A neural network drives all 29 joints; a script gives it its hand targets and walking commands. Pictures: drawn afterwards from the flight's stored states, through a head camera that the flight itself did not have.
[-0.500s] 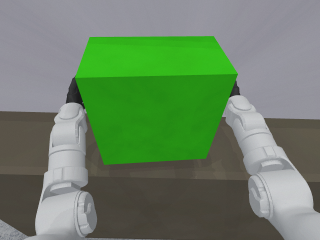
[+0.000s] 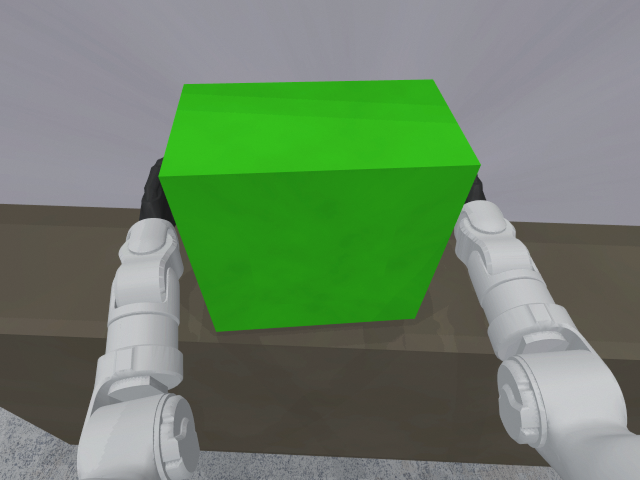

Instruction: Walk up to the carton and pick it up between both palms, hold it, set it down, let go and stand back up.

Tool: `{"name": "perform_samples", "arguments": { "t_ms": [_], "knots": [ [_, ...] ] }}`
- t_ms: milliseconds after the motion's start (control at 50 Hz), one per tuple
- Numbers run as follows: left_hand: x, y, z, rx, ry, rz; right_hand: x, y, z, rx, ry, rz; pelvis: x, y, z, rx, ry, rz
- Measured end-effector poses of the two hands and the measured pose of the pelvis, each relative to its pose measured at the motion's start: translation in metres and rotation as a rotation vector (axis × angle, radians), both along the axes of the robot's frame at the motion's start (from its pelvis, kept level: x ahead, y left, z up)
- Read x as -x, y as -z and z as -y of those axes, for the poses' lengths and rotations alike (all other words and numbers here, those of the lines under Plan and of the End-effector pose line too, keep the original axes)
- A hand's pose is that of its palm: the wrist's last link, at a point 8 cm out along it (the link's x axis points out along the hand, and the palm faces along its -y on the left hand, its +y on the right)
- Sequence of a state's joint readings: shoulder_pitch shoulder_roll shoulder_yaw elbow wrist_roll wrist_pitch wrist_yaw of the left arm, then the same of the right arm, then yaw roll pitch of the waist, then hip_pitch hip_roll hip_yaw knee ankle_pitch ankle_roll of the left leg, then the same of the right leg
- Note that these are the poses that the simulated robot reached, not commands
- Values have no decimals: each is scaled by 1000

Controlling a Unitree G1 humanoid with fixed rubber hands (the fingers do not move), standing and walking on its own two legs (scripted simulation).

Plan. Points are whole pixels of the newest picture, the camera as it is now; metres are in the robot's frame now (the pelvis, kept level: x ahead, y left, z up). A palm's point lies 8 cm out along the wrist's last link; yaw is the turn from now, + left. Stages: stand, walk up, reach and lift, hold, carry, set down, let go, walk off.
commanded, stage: set down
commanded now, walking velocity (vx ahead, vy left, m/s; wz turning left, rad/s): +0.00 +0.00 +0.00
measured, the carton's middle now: (314, 217) +0.41 +0.05 +0.10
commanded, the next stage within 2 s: none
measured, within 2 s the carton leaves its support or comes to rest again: rests again in 0.44 s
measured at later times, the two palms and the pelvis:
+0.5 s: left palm (165, 235) +0.37 +0.24 +0.10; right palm (463, 218) +0.42 -0.14 +0.11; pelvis +0.00 +0.00 +0.00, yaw -1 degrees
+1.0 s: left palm (165, 234) +0.38 +0.24 +0.10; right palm (462, 213) +0.43 -0.15 +0.11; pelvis -0.01 +0.01 +0.00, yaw -3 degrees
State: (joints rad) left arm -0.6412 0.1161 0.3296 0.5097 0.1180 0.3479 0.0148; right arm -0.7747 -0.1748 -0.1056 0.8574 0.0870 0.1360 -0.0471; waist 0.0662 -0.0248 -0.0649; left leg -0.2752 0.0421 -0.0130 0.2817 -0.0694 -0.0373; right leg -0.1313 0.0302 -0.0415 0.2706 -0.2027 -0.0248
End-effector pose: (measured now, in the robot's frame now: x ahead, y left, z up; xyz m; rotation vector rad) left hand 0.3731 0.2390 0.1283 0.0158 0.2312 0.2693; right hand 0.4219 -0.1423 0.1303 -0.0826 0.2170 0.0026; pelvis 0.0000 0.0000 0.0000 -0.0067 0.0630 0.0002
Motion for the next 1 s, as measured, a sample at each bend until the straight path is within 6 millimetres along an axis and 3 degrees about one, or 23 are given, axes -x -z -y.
{"name": "perform_samples", "arguments": {
  "t_ms": [580,860,1000],
  "knots": [
    [5,29,1,1,7,-15,7,27,2,19,4,-7,4,0,-5,4,16,-44],
    [6,32,-1,-11,11,-11,6,28,1,16,-7,4,7,0,-8,3,35,-45],
    [-4,33,-3,38,8,-56,-3,24,3,-75,3,-66,14,5,-11,11,48,-85]
  ]
}}
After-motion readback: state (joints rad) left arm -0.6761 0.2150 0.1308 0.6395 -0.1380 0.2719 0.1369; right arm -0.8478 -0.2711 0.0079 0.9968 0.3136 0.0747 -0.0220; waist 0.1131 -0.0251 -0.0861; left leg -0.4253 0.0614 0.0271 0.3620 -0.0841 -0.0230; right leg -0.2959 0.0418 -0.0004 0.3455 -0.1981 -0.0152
